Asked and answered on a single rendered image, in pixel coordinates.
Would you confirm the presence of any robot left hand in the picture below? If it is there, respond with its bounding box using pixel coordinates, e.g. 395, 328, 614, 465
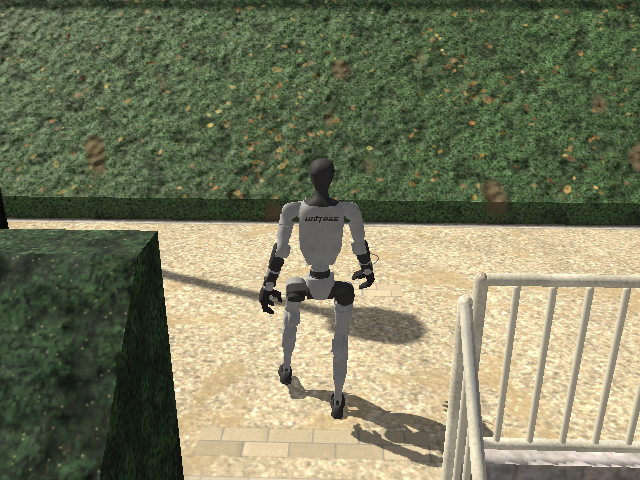
259, 287, 282, 314

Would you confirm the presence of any robot left shin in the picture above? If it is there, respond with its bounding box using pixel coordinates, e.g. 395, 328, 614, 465
282, 310, 297, 372

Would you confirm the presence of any right robot forearm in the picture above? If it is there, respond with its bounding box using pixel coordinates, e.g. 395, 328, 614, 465
356, 240, 373, 275

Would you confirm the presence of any robot right hand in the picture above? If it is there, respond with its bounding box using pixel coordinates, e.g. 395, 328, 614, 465
352, 270, 375, 289

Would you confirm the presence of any left robot forearm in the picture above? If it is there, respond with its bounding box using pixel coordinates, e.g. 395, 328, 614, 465
262, 243, 284, 291

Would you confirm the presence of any right robot upper arm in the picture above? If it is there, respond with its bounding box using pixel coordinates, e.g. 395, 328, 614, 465
342, 202, 367, 255

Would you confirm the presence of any left robot thigh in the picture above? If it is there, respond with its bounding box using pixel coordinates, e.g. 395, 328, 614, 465
285, 277, 307, 327

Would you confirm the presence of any left robot upper arm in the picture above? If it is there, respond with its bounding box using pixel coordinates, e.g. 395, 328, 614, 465
275, 201, 301, 258

